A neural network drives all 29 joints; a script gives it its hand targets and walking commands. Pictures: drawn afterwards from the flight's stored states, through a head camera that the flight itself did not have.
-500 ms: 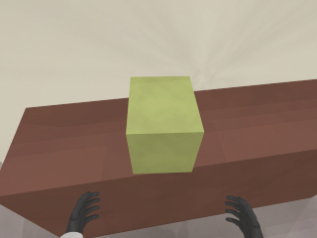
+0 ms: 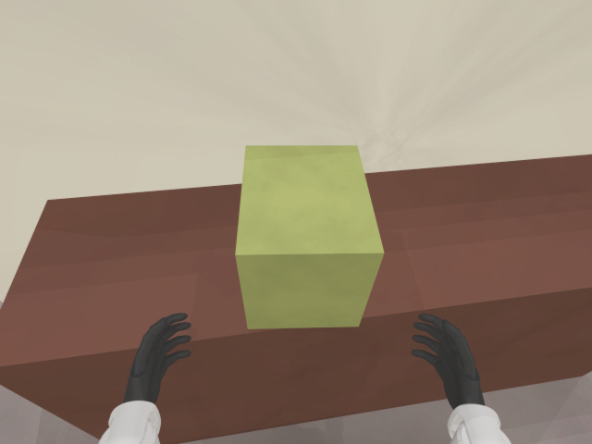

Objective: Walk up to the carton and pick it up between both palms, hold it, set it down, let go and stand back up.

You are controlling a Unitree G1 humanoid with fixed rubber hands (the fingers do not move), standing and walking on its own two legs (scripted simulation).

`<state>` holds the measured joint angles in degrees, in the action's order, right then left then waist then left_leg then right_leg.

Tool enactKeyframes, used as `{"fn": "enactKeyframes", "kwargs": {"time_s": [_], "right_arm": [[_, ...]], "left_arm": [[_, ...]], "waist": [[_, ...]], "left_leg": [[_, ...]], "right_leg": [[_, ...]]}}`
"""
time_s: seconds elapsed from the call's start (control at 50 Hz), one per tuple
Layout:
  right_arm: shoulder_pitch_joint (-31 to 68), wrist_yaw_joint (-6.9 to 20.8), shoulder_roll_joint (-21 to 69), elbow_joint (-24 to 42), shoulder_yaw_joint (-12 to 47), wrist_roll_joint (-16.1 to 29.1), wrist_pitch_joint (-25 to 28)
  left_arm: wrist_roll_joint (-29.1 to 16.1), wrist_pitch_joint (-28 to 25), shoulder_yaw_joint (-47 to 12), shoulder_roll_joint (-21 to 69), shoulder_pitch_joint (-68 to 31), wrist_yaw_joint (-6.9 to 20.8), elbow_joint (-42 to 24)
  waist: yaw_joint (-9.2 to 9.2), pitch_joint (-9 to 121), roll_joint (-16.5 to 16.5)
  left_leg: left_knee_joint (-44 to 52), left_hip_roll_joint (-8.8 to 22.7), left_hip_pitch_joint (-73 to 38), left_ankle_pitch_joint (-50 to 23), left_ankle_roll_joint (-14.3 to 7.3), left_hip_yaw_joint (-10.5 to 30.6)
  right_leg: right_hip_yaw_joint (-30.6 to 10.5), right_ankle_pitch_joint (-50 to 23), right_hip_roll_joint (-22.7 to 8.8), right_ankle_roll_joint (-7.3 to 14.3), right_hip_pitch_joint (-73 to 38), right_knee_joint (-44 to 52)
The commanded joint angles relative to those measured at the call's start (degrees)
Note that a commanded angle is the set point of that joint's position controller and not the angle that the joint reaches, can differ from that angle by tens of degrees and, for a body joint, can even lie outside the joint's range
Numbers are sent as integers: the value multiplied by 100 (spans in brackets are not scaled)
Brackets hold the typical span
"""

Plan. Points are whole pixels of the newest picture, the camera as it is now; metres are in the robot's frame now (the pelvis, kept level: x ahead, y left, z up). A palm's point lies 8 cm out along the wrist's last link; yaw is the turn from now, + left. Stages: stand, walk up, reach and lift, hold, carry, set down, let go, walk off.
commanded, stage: reach and lift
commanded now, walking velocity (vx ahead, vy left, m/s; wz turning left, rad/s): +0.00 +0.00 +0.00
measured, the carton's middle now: (302, 237) +0.43 +0.02 +0.01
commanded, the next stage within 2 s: none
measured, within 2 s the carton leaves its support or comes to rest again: neither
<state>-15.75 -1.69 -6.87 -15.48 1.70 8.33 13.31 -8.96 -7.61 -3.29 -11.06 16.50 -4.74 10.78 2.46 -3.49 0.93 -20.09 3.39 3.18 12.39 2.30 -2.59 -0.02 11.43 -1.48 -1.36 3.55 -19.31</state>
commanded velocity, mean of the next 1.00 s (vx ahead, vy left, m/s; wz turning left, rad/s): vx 0.00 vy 0.00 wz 0.00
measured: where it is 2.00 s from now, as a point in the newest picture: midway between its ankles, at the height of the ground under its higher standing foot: outside the picture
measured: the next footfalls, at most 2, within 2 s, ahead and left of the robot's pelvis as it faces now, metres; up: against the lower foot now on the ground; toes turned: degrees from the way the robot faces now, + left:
none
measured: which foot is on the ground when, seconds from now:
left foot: down 0.00-1.00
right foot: down 0.00-1.00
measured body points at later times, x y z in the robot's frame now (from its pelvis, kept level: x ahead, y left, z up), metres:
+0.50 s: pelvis -0.01 +0.00 +0.00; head +0.01 +0.01 +0.45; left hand +0.28 +0.21 +0.06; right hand +0.29 -0.19 +0.06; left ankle -0.01 +0.14 -0.75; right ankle +0.00 -0.14 -0.75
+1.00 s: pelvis -0.01 -0.01 +0.00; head +0.02 +0.01 +0.45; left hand +0.36 +0.21 +0.11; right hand +0.37 -0.19 +0.11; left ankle -0.01 +0.14 -0.75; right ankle +0.00 -0.14 -0.75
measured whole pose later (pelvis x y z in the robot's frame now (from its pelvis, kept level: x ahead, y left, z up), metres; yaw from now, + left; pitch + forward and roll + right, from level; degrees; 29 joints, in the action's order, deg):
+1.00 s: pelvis -0.01 -0.01 +0.00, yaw -1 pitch -1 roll +0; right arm 24.5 -9.8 -15.3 -15.6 3.3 20.3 -14.0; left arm -7.9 33.2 10.6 -12.1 -22.4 -2.2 3.3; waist 0.7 -4.5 1.5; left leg -18.6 4.3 7.5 10.3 2.7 -3.3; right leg -0.8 8.9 -0.4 -1.0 8.3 -17.8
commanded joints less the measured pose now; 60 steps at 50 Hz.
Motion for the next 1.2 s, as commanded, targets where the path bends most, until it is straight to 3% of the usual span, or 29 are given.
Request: {"fn": "enactKeyframes", "kwargs": {"time_s": [0.0,0.08,0.18,0.26,0.32,0.36,0.4,0.46,0.5,0.6,0.62,0.64,0.66,0.7,0.74,0.78,0.82,0.88,0.9,0.92,1.0,1.04,1.08,1.18], "right_arm": [[909,-122,-628,1143,-189,120,99],[1363,-163,-840,1603,-171,300,-237],[1577,-236,-882,1833,-294,404,-834],[2103,-345,-1083,1877,-332,562,-1130],[2307,-393,-1044,1995,-237,675,-1230],[2567,-449,-1141,1968,-323,658,-1299],[2601,-458,-1087,1828,-213,724,-1384],[3101,-495,-1118,1875,-203,780,-1555],[3346,-547,-1259,1811,-282,768,-1654],[3986,-710,-1381,1947,-348,770,-1772],[4067,-719,-1361,2051,-321,818,-1768],[4278,-734,-1389,1965,-309,801,-1820],[4571,-748,-1349,1975,-285,814,-1872],[4718,-758,-1400,1827,-235,869,-1977],[5030,-759,-1418,1759,-250,940,-2100],[5198,-734,-1326,1389,-227,980,-2251],[5272,-759,-1412,1292,-185,1023,-2339],[5870,-820,-1589,1134,-244,1170,-2428],[5868,-836,-1631,978,-207,1170,-2496],[6069,-831,-1669,962,-218,1201,-2511],[6306,-863,-1720,733,-120,1414,-2634],[6570,-861,-1854,755,-127,1446,-2680],[6646,-853,-1843,508,-124,1445,-2749],[7460,-771,-2094,707,-421,1348,-2693]], "left_arm": [[7,81,346,-416,-1088,60,-1224],[7,648,430,-417,-1403,-6,-1572],[-29,1469,517,-249,-1726,10,-1900],[94,2004,766,-308,-2203,35,-2208],[38,2225,911,-321,-2499,111,-2439],[104,2306,1030,-410,-2837,111,-2655],[195,2449,1086,-370,-2671,114,-2517],[110,2736,1118,-336,-3197,196,-2329],[73,2879,1148,-361,-3324,214,-2415],[11,3047,1302,-572,-3828,262,-2420],[28,3060,1340,-629,-3931,254,-2537],[6,3136,1328,-624,-4197,263,-2391],[-58,3171,1374,-677,-4488,268,-2360],[-86,3232,1360,-727,-4623,269,-2266],[-71,3284,1431,-827,-4957,220,-2205],[-67,3395,1409,-802,-5158,210,-1899],[97,3552,1564,-801,-5041,238,-1770],[109,3780,1577,-888,-5678,256,-1952],[181,3858,1642,-840,-5607,251,-1729],[132,3937,1623,-886,-5754,264,-1671],[198,4084,1703,-948,-6018,246,-1760],[222,4195,1758,-1036,-6201,241,-1678],[218,4263,1715,-987,-6299,259,-1487],[-4,4047,1618,-1272,-7186,130,-1448]], "waist": [[-102,814,-161],[37,737,-69],[-29,641,-28],[12,936,-231],[57,1238,-134],[4,1458,-263],[94,1393,-325],[-7,1405,-187],[-53,1608,-133],[-132,1848,12],[-78,2214,103],[-188,2041,-27],[-110,2101,-36],[-139,2129,79],[-91,2413,-8],[-150,2330,-131],[-64,2386,-2],[-173,2669,-107],[-125,2405,-141],[-203,2504,-91],[-175,2688,-302],[-212,2858,-189],[-240,2656,-246],[-283,3528,-267]], "left_leg": [[163,-470,-277,-1482,139,-127],[182,-455,-212,-1711,130,-89],[315,-472,-255,-1529,132,-138],[293,-452,-426,-1662,140,-128],[172,-483,-631,-2014,126,-156],[188,-452,-553,-1916,135,-174],[202,-431,-631,-1923,103,-169],[202,-433,-639,-1786,49,-141],[145,-425,-658,-2001,124,-166],[180,-485,-290,-1837,15,-219],[135,-449,-433,-2035,18,-231],[124,-490,-387,-1928,63,-213],[103,-507,-328,-1835,5,-232],[145,-477,-323,-1688,-24,-225],[152,-480,-333,-1587,-51,-232],[131,-455,-265,-1659,-97,-199],[142,-462,-337,-1752,-119,-254],[42,-464,-378,-2092,-45,-222],[25,-496,-346,-2039,-11,-255],[21,-497,-372,-2172,1,-223],[-70,-501,-494,-2453,34,-245],[-68,-488,-562,-2564,76,-234],[-73,-515,-455,-2479,71,-237],[-115,-491,-448,-2205,112,-188]], "right_leg": [[-134,-1048,285,196,-250,304],[-88,-1013,372,231,-133,327],[-63,-826,382,201,36,430],[-58,-912,413,225,72,424],[-58,-1192,427,116,138,430],[-44,-1190,428,132,58,374],[-64,-1185,430,142,68,369],[-34,-1074,427,120,100,437],[8,-1314,443,64,30,387],[-24,-1747,454,-1,-292,227],[17,-1910,473,-49,-427,189],[26,-1891,477,-40,-343,214],[6,-1845,452,-33,-306,193],[42,-1676,473,-58,-219,185],[20,-1474,446,-53,-175,215],[-46,-1532,441,-36,-151,172],[-22,-1756,475,-65,-311,155],[-3,-2079,494,-21,-405,101],[47,-2088,503,-62,-333,124],[47,-2225,514,-52,-380,115],[41,-2613,526,-84,-361,67],[84,-2743,522,-100,-439,79],[67,-2750,559,-109,-406,55],[171,-2408,589,-70,-202,-15]]}}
